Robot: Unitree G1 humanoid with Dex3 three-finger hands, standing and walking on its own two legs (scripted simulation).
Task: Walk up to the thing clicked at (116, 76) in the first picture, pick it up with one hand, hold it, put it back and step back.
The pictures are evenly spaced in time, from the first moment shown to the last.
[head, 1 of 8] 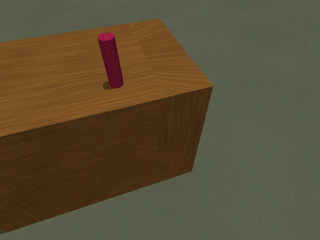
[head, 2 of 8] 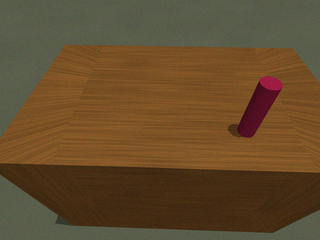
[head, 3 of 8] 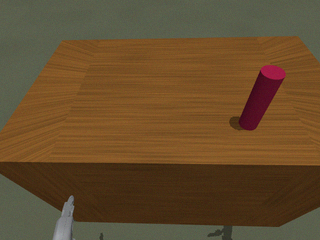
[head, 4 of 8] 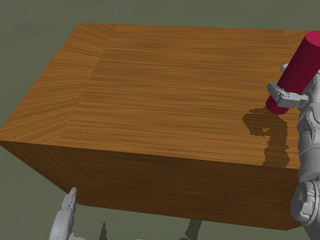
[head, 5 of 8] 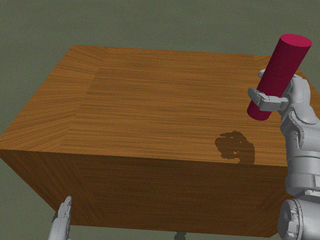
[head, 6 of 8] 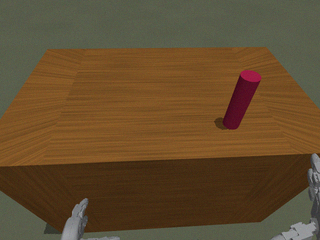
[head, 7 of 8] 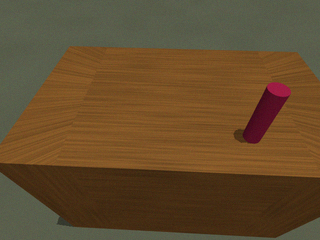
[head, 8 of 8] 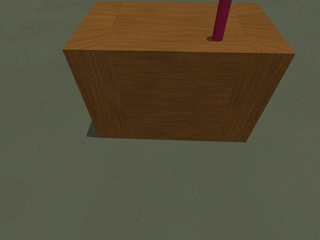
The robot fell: no
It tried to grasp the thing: yes
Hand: right
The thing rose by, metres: 0.23
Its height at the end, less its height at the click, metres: +0.00
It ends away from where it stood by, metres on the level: 0.01
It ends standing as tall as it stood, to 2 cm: yes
